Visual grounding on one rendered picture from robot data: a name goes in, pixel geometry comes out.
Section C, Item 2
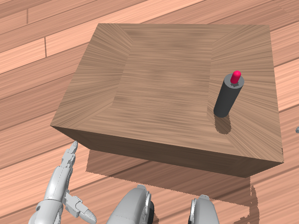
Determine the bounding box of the left robot arm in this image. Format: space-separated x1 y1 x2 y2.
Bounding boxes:
28 199 64 224

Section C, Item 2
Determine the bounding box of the left robot hand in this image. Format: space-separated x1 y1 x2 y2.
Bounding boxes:
43 141 97 224

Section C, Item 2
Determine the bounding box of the bottle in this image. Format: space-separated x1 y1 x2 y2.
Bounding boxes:
214 70 244 118

